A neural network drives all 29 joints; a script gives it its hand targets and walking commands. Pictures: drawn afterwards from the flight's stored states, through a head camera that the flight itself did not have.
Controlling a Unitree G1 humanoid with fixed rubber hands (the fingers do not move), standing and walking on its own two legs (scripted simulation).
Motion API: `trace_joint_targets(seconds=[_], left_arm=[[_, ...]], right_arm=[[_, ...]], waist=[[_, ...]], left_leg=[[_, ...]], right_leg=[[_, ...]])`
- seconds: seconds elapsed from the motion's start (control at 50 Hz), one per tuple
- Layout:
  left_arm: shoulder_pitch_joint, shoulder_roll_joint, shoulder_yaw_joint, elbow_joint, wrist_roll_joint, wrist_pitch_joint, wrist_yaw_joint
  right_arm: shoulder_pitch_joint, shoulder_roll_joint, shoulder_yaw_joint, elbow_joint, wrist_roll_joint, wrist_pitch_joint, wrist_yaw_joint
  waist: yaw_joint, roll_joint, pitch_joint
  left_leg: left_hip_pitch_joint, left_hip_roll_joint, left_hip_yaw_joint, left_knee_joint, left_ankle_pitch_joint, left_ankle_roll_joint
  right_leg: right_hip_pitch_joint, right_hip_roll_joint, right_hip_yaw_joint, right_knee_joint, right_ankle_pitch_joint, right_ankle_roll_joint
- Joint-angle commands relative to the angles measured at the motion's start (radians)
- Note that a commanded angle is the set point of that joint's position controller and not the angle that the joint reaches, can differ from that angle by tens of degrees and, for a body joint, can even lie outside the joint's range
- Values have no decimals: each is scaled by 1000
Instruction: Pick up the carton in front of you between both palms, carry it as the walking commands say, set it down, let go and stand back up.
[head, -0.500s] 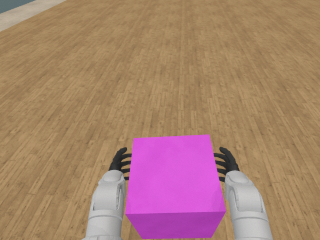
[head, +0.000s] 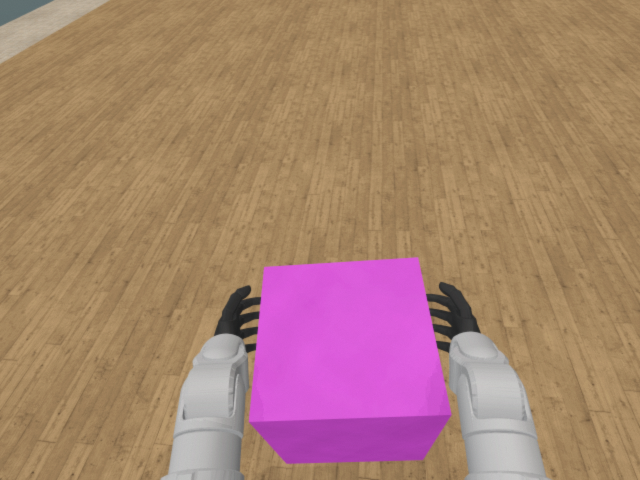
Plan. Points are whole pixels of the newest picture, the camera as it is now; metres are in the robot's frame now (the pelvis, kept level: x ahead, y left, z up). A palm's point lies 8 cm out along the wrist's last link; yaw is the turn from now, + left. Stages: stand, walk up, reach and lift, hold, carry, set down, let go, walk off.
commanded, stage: carry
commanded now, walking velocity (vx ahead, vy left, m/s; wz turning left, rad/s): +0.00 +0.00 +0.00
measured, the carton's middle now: (347, 368) +0.31 +0.00 -0.05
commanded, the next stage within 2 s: none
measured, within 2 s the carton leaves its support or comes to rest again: neither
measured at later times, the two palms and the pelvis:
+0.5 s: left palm (242, 243) +0.46 +0.16 +0.05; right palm (434, 234) +0.47 -0.14 +0.06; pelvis +0.17 +0.01 +0.01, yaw +0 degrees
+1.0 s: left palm (245, 246) +0.46 +0.16 +0.05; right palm (437, 242) +0.46 -0.14 +0.05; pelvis +0.17 +0.01 +0.01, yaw -1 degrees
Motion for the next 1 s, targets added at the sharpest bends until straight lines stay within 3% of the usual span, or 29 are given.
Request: trace_joint_targets(seconds=[0.0,0.02,0.04,0.06,0.08,0.14,0.2,0.24,0.26,0.28,0.3,0.32,0.34,0.38,0.44,0.58,0.74,0.98], left_arm=[[-335,-856,-512,-22,-255,-44,-247],[-332,-879,-525,-29,-261,-55,-251],[-333,-893,-537,-43,-264,-68,-254],[-346,-901,-551,-61,-271,-83,-256],[-356,-904,-564,-77,-276,-97,-257],[-348,-900,-592,-102,-283,-119,-254],[-336,-878,-619,-153,-289,-105,-243],[-334,-847,-616,-173,-285,-76,-233],[-323,-827,-605,-170,-274,-60,-228],[-307,-805,-586,-154,-256,-43,-223],[-311,-798,-576,-141,-242,-27,-220],[-325,-787,-558,-124,-233,-14,-218],[-344,-780,-542,-101,-223,-8,-220],[-363,-788,-520,-48,-214,-13,-224],[-399,-838,-527,-25,-225,-26,-233],[-400,-883,-540,-35,-237,-38,-239],[-375,-870,-553,-69,-239,-38,-233],[-417,-866,-537,-44,-238,-36,-238]], right_arm=[[-339,899,565,-42,238,-18,221],[-355,926,591,-59,253,-32,224],[-367,943,610,-69,259,-48,227],[-372,950,626,-81,269,-65,228],[-371,952,642,-93,280,-79,227],[-348,948,680,-117,288,-103,219],[-359,921,707,-170,303,-86,215],[-351,892,696,-178,301,-54,213],[-340,874,676,-165,293,-35,213],[-330,852,644,-139,283,-17,214],[-330,834,614,-118,268,-7,216],[-314,829,575,-76,257,-2,217],[-300,824,531,-36,240,-2,218],[-287,829,472,41,217,-9,222],[-328,871,468,64,223,-24,230],[-388,918,534,1,255,-37,234],[-381,909,574,-39,271,-35,232],[-398,906,539,-3,254,-29,232]], waist=[[7,-307,-337],[4,-234,-356],[-1,-157,-360],[-8,-130,-352],[-11,-139,-351],[-14,-181,-365],[-6,-199,-365],[-12,-161,-336],[-12,-138,-330],[-10,-82,-335],[-5,-14,-337],[-11,46,-319],[-13,54,-286],[-13,42,-270],[-15,18,-304],[-16,-32,-350],[-17,-47,-352],[-17,-39,-284]], left_leg=[[-492,-96,-71,519,-95,36],[-485,-68,-103,534,-92,55],[-470,-35,-124,468,-47,66],[-429,-13,-129,341,-5,66],[-376,-27,-101,238,26,59],[-274,-64,-48,20,74,44],[-205,-73,-2,-124,250,47],[-97,-59,18,-283,481,51],[-34,-22,0,-290,525,54],[29,58,-61,-259,660,63],[35,102,-82,-180,807,87],[-4,101,-90,-175,779,96],[-43,88,-81,-179,793,96],[-48,71,-73,-153,862,98],[-17,57,-61,-111,936,100],[-7,45,-52,-74,962,100],[-30,32,-40,-73,840,89],[-62,40,-48,-123,644,85]], right_leg=[[688,-378,534,-219,510,-155],[665,-353,429,-185,634,-145],[629,-330,343,-178,651,-112],[586,-295,267,-190,622,-73],[555,-268,209,-198,608,-50],[521,-237,116,-193,579,-62],[486,-218,78,-160,470,-54],[401,-176,54,-114,285,-12],[349,-161,61,-85,186,11],[287,-145,62,-43,78,34],[274,-97,74,-66,37,63],[301,-89,86,-73,15,72],[311,-100,86,-53,65,75],[310,-105,93,-28,175,78],[304,-103,93,-8,251,87],[328,-97,88,18,334,91],[360,-111,93,10,388,81],[309,-115,103,-46,175,68]])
